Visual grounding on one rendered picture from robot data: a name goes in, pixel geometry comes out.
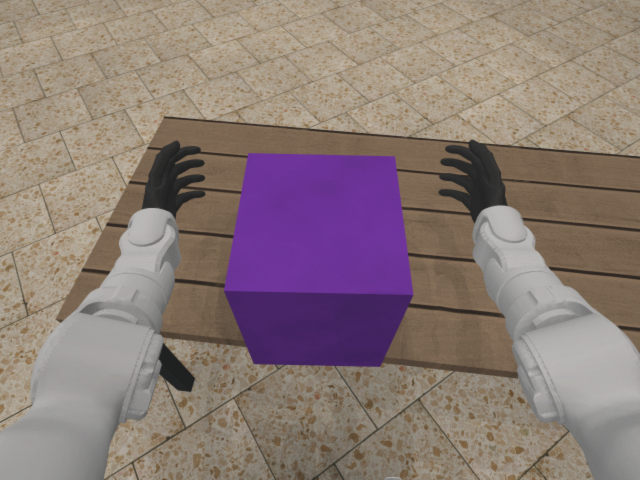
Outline right robot forearm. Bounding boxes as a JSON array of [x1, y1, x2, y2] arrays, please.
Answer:
[[472, 205, 640, 371]]

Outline carton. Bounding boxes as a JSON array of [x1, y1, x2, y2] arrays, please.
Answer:
[[224, 153, 413, 367]]

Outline robot left hand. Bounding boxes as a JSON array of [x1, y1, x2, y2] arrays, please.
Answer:
[[142, 141, 205, 219]]

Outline left robot forearm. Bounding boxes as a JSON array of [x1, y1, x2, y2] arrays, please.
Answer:
[[30, 208, 181, 405]]

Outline left robot upper arm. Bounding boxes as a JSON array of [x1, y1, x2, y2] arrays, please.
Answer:
[[0, 312, 164, 480]]

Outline right robot upper arm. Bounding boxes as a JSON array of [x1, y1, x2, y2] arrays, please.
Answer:
[[512, 313, 640, 480]]

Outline table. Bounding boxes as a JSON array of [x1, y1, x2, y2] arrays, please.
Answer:
[[56, 116, 640, 392]]

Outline robot right hand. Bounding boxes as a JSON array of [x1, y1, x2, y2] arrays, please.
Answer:
[[439, 140, 508, 223]]

